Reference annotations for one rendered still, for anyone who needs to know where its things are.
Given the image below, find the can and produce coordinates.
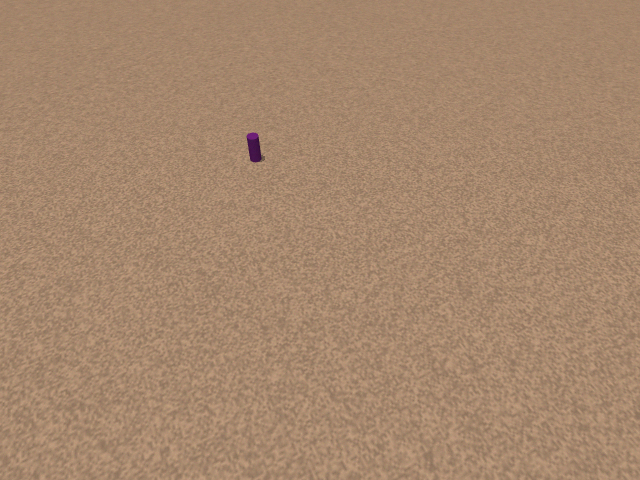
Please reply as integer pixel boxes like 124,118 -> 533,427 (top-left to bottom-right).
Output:
247,133 -> 261,162

